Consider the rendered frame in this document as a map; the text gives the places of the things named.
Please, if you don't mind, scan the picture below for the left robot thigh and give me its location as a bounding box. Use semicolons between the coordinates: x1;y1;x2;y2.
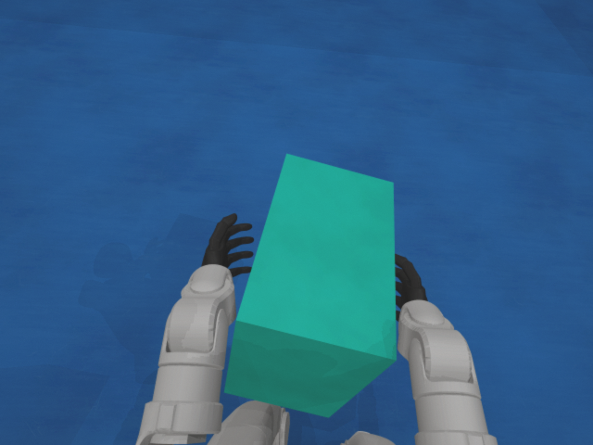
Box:
207;400;290;445

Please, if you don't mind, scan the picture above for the robot left forearm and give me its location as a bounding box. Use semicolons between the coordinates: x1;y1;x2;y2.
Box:
135;264;236;445

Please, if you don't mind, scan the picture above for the robot right hand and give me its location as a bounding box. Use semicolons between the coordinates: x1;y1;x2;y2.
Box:
395;254;428;321

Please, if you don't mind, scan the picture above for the carton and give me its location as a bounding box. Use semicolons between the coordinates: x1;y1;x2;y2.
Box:
224;154;397;418

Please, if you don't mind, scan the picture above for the robot left hand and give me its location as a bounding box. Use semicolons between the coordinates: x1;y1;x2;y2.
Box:
201;213;254;277

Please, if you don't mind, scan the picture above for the robot right forearm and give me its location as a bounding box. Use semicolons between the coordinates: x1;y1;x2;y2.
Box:
397;299;498;445

